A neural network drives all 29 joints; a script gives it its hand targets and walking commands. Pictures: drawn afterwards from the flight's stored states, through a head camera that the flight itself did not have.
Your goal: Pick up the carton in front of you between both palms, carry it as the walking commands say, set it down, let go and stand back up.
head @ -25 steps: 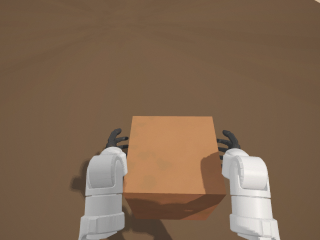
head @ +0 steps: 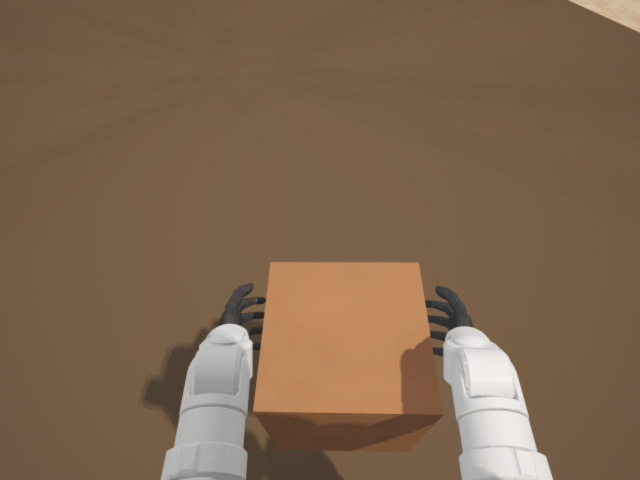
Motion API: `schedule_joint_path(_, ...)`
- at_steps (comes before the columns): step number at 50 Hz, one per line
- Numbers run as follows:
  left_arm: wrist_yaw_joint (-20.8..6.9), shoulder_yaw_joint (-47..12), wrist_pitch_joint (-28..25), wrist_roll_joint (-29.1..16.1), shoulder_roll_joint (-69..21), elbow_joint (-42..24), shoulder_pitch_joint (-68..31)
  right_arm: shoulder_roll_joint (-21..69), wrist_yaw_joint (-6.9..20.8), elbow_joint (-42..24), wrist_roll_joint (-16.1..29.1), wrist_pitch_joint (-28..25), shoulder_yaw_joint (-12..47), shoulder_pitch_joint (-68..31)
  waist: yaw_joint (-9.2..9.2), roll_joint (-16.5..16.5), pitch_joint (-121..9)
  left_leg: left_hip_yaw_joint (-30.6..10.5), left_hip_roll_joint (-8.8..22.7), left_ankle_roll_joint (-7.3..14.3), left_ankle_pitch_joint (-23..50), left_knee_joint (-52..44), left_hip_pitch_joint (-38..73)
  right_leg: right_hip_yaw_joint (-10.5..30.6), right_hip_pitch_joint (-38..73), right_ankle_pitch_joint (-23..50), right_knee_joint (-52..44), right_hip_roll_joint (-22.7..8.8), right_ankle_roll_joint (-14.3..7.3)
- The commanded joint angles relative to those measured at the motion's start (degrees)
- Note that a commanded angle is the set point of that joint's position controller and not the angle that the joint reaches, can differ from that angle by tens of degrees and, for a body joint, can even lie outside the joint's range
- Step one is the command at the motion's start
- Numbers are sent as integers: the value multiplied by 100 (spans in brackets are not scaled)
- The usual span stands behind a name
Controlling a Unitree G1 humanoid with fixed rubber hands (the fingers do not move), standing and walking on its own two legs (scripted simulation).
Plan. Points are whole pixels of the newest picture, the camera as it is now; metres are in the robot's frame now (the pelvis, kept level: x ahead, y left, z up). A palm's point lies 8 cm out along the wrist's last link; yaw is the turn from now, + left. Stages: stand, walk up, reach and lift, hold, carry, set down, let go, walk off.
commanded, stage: carry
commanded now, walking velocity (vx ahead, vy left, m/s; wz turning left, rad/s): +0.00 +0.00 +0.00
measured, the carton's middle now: (343, 362) +0.31 +0.00 -0.07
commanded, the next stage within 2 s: hold in 0.90 s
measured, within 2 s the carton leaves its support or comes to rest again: neither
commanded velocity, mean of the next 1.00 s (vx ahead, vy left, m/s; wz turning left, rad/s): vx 0.00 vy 0.00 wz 0.00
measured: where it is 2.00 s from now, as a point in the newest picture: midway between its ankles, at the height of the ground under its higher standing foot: outside the picture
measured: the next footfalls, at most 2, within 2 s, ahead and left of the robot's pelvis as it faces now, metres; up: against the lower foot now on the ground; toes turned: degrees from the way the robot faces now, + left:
none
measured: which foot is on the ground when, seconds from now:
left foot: down 0.00-1.00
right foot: down 0.00-1.00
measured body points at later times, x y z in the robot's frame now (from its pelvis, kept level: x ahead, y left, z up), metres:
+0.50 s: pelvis -0.03 +0.00 +0.00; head -0.06 +0.00 +0.45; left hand +0.28 +0.15 +0.04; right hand +0.27 -0.15 +0.03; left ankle -0.03 +0.09 -0.73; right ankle +0.01 -0.13 -0.73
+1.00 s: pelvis -0.04 +0.00 +0.01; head -0.07 +0.00 +0.46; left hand +0.26 +0.16 +0.04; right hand +0.26 -0.14 +0.04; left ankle -0.03 +0.09 -0.73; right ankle +0.01 -0.14 -0.73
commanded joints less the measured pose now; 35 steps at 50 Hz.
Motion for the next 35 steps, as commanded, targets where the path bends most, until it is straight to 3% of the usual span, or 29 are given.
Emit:
schedule_joint_path(1, -1674, -2893, -657, -1507, -5632, -204, -3072, 5504, 1739, -359, 1552, -754, 2931, -3297, 4, 4, -1520, -599, 698, -16, 1676, -578, 245, 466, 704, 1443, -340, -481, -129)
schedule_joint_path(6, -1670, -2763, -878, -1364, -5619, 60, -3095, 5467, 1721, -171, 1426, -1000, 2816, -3341, 2, 20, -1579, -626, 699, -13, 1492, -623, 224, 481, 707, 1330, -402, -468, -146)
schedule_joint_path(15, -1637, -2999, -481, -1535, -5508, -228, -2721, 5383, 1671, -491, 1603, -606, 3087, -2980, 0, 5, -1530, -641, 712, -13, 1405, -634, 113, 486, 627, 1270, -442, -470, -138)
schedule_joint_path(22, -1643, -3066, -485, -1604, -5554, -361, -2895, 5417, 1670, -622, 1669, -612, 3146, -3142, 5, 10, -1444, -673, 715, 0, 1085, -740, -6, 513, 559, 1058, -513, -458, -132)
schedule_joint_path(35, -1629, -3136, -466, -1632, -5523, -447, -2772, 5390, 1660, -692, 1695, -597, 3200, -3023, 8, 14, -1544, -672, 721, 23, 1136, -710, -4, 522, 564, 1118, -486, -453, -127)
